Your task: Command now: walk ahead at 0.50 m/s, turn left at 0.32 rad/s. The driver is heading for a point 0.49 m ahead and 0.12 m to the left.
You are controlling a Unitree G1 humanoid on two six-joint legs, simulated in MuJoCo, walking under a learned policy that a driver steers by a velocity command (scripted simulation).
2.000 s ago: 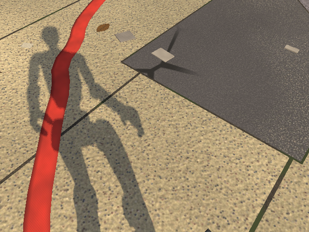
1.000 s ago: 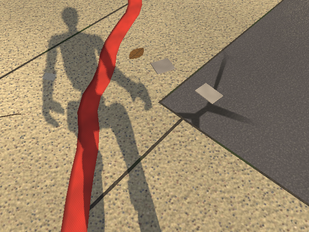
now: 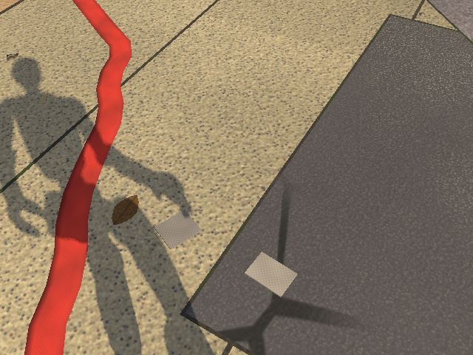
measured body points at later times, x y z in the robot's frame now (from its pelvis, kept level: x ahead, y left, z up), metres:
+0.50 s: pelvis +0.28 +0.08 +0.00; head +0.31 +0.10 +0.45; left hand +0.36 +0.39 -0.10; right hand +0.44 -0.16 -0.11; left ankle +0.27 +0.15 -0.75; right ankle +0.39 -0.08 -0.67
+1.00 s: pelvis +0.45 +0.09 -0.02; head +0.47 +0.10 +0.43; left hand +0.50 +0.37 -0.13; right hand +0.64 -0.13 -0.14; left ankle +0.40 +0.23 -0.75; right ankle +0.57 +0.03 -0.75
